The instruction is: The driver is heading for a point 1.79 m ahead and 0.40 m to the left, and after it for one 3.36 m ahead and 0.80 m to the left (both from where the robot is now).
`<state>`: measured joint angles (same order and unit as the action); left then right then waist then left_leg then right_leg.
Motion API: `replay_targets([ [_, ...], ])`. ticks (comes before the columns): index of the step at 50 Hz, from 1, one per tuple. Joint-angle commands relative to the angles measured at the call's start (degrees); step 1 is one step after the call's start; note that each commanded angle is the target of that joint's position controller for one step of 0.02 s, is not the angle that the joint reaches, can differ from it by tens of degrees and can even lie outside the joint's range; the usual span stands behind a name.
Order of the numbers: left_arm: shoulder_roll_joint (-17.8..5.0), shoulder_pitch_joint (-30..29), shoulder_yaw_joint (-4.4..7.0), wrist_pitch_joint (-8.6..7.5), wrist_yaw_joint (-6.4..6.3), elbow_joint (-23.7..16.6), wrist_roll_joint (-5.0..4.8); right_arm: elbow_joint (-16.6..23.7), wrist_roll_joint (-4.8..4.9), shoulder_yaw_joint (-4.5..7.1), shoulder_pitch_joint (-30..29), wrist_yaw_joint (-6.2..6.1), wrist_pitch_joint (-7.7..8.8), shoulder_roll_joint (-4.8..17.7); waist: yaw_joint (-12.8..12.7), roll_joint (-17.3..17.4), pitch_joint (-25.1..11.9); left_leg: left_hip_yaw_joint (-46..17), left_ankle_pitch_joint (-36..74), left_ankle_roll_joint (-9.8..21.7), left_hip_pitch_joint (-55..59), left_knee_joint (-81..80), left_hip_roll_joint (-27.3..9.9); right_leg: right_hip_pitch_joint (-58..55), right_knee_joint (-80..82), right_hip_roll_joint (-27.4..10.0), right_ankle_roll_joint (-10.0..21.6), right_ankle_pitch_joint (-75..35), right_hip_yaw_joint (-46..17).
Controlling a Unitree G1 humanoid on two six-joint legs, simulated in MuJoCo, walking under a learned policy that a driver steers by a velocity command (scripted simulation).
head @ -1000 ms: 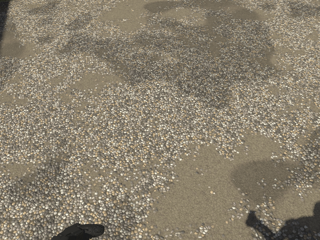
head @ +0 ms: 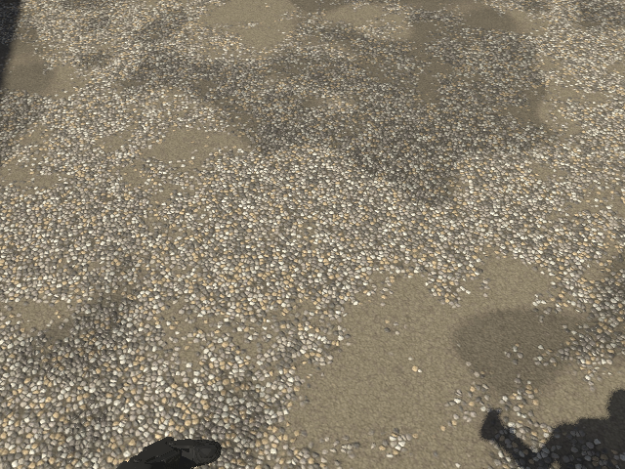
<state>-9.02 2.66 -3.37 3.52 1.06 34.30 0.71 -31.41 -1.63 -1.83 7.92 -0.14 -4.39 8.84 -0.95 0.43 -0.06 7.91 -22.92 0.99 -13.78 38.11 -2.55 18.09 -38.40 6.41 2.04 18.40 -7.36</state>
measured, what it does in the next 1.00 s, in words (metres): stands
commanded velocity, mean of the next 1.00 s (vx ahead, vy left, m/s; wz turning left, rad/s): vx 0.50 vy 0.00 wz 0.00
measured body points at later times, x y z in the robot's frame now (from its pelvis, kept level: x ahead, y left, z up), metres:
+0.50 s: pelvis +0.00 +0.00 +0.00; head -0.01 -0.01 +0.45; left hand +0.22 +0.19 -0.07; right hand +0.20 -0.20 -0.08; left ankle -0.02 +0.10 -0.72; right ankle +0.02 -0.10 -0.72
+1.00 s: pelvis +0.00 +0.00 +0.00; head -0.01 -0.01 +0.45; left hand +0.22 +0.19 -0.07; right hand +0.20 -0.20 -0.08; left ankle -0.03 +0.10 -0.72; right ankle +0.02 -0.10 -0.72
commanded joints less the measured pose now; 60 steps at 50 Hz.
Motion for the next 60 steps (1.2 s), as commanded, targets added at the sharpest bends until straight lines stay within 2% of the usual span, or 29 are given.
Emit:
replay_targets([
  [1, -3.7, -5.8, 1.13, -1.31, -0.02, -5.4, 0.12, 5.7, -0.11, 1.27, -4.6, -0.16, 0.94, 4.0, -0.2, 0.2, -6.0, -3.8, 11.8, 0.1, 5.4, -5.1, -3.6, 2.4, 5.1, -4.4, 1.6, -19.1, -1.3],
  [2, -4.2, -3.8, 1.2, -1.03, -1.12, -4.3, -0.87, 4.6, -0.18, 1.33, -2.0, -0.21, 1.6, 3.6, 1.1, -0.7, -10.0, -2.5, 0.9, -0.3, 8.0, -5.4, -1.9, 0.9, 7.5, -4.6, 1.9, -8.6, -3.9],
  [3, -3.6, -8.1, 0.95, -0.98, -0.2, -6.2, -0.56, 6.1, 0.25, 0.71, -5.8, -0.18, 1.02, 3.0, 0.1, -0.5, -2.1, -3.7, 9.4, -0.1, 4.0, -5.9, -3.1, 4.7, 5.7, -4.6, 1.7, -16.3, -1.8],
  [5, -3.4, -6.2, 0.98, -1.13, 0.06, -5.6, 0.02, 6.0, 0.01, 1.11, -5.3, -0.06, 0.81, 3.6, -0.3, 0.1, -4.8, -3.8, 10.4, 0.1, 4.8, -5.3, -3.5, 3.4, 5.3, -4.6, 1.6, -18.0, -1.5],
  [6, -4.2, -3.9, 1.13, -0.89, -1.01, -4.4, -0.82, 4.9, -0.18, 1.23, -2.3, -0.12, 1.45, 3.4, 1.1, -1.0, -8.9, -2.6, 0.3, -0.4, 7.4, -5.4, -2.0, 1.9, 8.0, -4.7, 1.8, -7.5, -4.1],
  [8, -3.3, -8.3, 0.79, -0.87, -0.15, -6.5, -0.63, 6.3, 0.31, 0.54, -6.3, -0.14, 1.13, 2.9, 0.0, -0.5, -0.6, -4.1, 8.8, 0.0, 3.7, -6.1, -3.2, 6.0, 6.5, -4.8, 1.7, -14.1, -2.3],
  [12, -3.4, -5.8, 1.0, -1.43, 0.09, -5.5, 0.18, 5.9, -0.14, 1.08, -4.7, -0.16, 1.01, 3.6, -0.2, 0.0, -5.6, -4.0, 11.0, 0.0, 5.0, -5.2, -3.7, 2.8, 5.3, -4.5, 1.6, -18.3, -1.4],
  [13, -4.0, -3.7, 1.1, -1.19, -1.04, -4.3, -0.77, 4.8, -0.19, 1.23, -2.0, -0.22, 1.74, 3.3, 1.1, -0.7, -10.0, -2.6, 0.4, -0.4, 7.8, -5.4, -2.0, 1.0, 7.8, -4.7, 1.9, -7.8, -4.0],
  [14, -3.3, -8.0, 0.84, -1.14, -0.14, -6.2, -0.52, 6.2, 0.26, 0.64, -5.9, -0.21, 1.16, 2.8, 0.0, -0.5, -2.0, -3.8, 9.0, -0.1, 3.7, -5.9, -3.1, 4.7, 6.0, -4.8, 1.7, -15.8, -1.9],
  [16, -3.2, -6.2, 0.87, -1.27, 0.09, -5.7, 0.03, 6.1, -0.01, 1.04, -5.3, -0.12, 0.96, 3.4, -0.3, 0.1, -4.8, -3.8, 10.1, 0.0, 4.6, -5.2, -3.5, 3.3, 5.5, -4.7, 1.6, -17.8, -1.5],
  [17, -4.0, -3.8, 1.04, -1.0, -0.98, -4.4, -0.8, 5.0, -0.19, 1.16, -2.3, -0.18, 1.58, 3.1, 1.1, -1.1, -8.9, -2.6, 0.0, -0.5, 7.2, -5.3, -1.9, 1.8, 8.2, -4.8, 1.8, -7.1, -4.1],
  [19, -3.0, -8.3, 0.69, -0.95, -0.13, -6.5, -0.63, 6.3, 0.27, 0.48, -6.2, -0.19, 1.23, 2.7, -0.1, -0.6, -0.7, -4.1, 8.8, -0.1, 3.5, -6.0, -3.1, 5.8, 6.7, -4.9, 1.7, -13.9, -2.3],
  [23, -3.2, -5.9, 0.92, -1.5, 0.08, -5.5, 0.18, 5.9, -0.18, 1.03, -4.5, -0.2, 1.1, 3.4, -0.2, -0.1, -5.8, -4.0, 11.0, -0.1, 4.9, -5.1, -3.7, 2.5, 5.3, -4.6, 1.7, -18.3, -1.4],
  [25, -3.8, -3.8, 1.02, -1.2, -1.07, -4.4, -0.85, 4.8, -0.19, 1.17, -1.8, -0.26, 1.78, 3.1, 1.1, -1.1, -10.1, -2.5, 0.1, -0.5, 7.6, -5.1, -1.8, 1.0, 8.0, -4.9, 2.0, -7.6, -4.1],
  [27, -2.9, -8.5, 0.64, -0.93, -0.16, -6.6, -0.77, 6.3, 0.28, 0.44, -6.3, -0.24, 1.22, 2.5, -0.1, -0.6, -0.6, -3.9, 8.9, -0.1, 3.3, -5.8, -3.0, 5.8, 6.7, -5.0, 1.7, -14.1, -2.2],
  [31, -3.1, -6.0, 0.87, -1.51, 0.09, -5.6, 0.17, 5.9, -0.22, 0.98, -4.3, -0.2, 1.09, 3.3, -0.2, -0.2, -5.8, -4.0, 10.9, -0.1, 4.8, -5.0, -3.6, 2.5, 5.3, -4.7, 1.8, -18.2, -1.4],
  [33, -3.8, -3.8, 0.98, -1.23, -1.06, -4.4, -0.86, 4.8, -0.2, 1.13, -1.6, -0.27, 1.79, 3.0, 1.1, -1.1, -10.0, -2.5, -0.1, -0.6, 7.5, -5.0, -1.8, 1.0, 8.0, -5.0, 2.0, -7.4, -4.1],
  [35, -2.8, -8.5, 0.6, -0.97, -0.16, -6.6, -0.8, 6.3, 0.27, 0.41, -6.2, -0.26, 1.24, 2.5, -0.1, -0.6, -0.6, -3.9, 8.8, -0.2, 3.2, -5.8, -3.0, 5.8, 6.7, -5.1, 1.8, -14.0, -2.2],
  [39, -3.0, -6.0, 0.82, -1.55, 0.1, -5.6, 0.16, 5.8, -0.22, 0.94, -4.2, -0.23, 1.11, 3.2, -0.2, -0.2, -5.8, -4.0, 10.8, -0.2, 4.8, -4.9, -3.6, 2.5, 5.3, -4.8, 1.8, -18.2, -1.4],
  [41, -3.7, -3.8, 0.94, -1.26, -1.05, -4.4, -0.86, 4.7, -0.2, 1.09, -1.5, -0.29, 1.81, 3.0, 1.2, -1.2, -10.0, -2.5, -0.1, -0.6, 7.4, -4.9, -1.8, 1.1, 8.1, -5.1, 2.1, -7.2, -4.1],
  [43, -2.7, -8.5, 0.55, -1.01, -0.16, -6.7, -0.81, 6.3, 0.25, 0.37, -6.1, -0.28, 1.26, 2.4, -0.1, -0.6, -0.5, -3.9, 8.8, -0.2, 3.1, -5.7, -3.0, 5.8, 6.8, -5.2, 1.8, -14.0, -2.2],
  [47, -2.9, -6.0, 0.77, -1.59, 0.09, -5.7, 0.16, 5.8, -0.23, 0.91, -4.1, -0.24, 1.14, 3.1, -0.2, -0.2, -5.8, -4.0, 10.8, -0.2, 4.7, -4.9, -3.6, 2.5, 5.4, -4.8, 1.8, -18.1, -1.3],
  [49, -3.6, -3.8, 0.9, -1.3, -1.06, -4.5, -0.85, 4.7, -0.2, 1.05, -1.4, -0.3, 1.84, 2.9, 1.2, -1.3, -10.0, -2.6, -0.1, -0.6, 7.4, -4.9, -1.8, 1.1, 8.1, -5.2, 2.1, -7.1, -4.0],
  [51, -2.6, -8.5, 0.51, -1.04, -0.16, -6.7, -0.82, 6.2, 0.24, 0.34, -6.0, -0.3, 1.28, 2.3, -0.1, -0.6, -0.5, -4.0, 8.9, -0.2, 3.1, -5.7, -2.9, 5.8, 6.8, -5.3, 1.8, -13.9, -2.1],
  [55, -2.8, -5.9, 0.74, -1.62, 0.08, -5.7, 0.17, 5.8, -0.24, 0.87, -4.0, -0.25, 1.16, 3.1, -0.2, -0.2, -5.8, -4.1, 10.8, -0.2, 4.6, -4.9, -3.6, 2.5, 5.4, -4.9, 1.9, -18.0, -1.2],
  [56, -3.5, -3.6, 0.87, -1.36, -1.04, -4.4, -0.76, 4.6, -0.24, 1.02, -1.1, -0.3, 1.9, 2.9, 1.2, -1.2, -10.0, -2.7, 0.0, -0.5, 7.4, -5.0, -1.9, 0.9, 8.0, -5.2, 2.1, -7.0, -3.8],
  [57, -2.8, -8.1, 0.61, -1.33, -0.16, -6.4, -0.56, 6.1, 0.18, 0.47, -5.2, -0.31, 1.3, 2.4, 0.1, -0.7, -1.9, -3.9, 9.1, -0.3, 3.1, -5.6, -3.0, 4.4, 6.2, -5.2, 1.9, -15.6, -1.7],
  [59, -2.6, -6.2, 0.64, -1.45, 0.07, -5.8, 0.0, 5.9, -0.09, 0.84, -4.7, -0.23, 1.1, 3.0, -0.3, 0.0, -4.8, -4.0, 10.1, -0.2, 4.2, -4.9, -3.3, 3.1, 5.5, -5.2, 1.8, -17.5, -1.3],
  [60, -3.5, -3.7, 0.83, -1.16, -0.99, -4.5, -0.81, 4.7, -0.23, 0.94, -1.5, -0.27, 1.72, 2.8, 1.1, -1.4, -8.8, -2.8, -0.1, -0.6, 6.9, -5.0, -1.8, 1.9, 8.3, -5.2, 2.0, -6.4, -3.9],
])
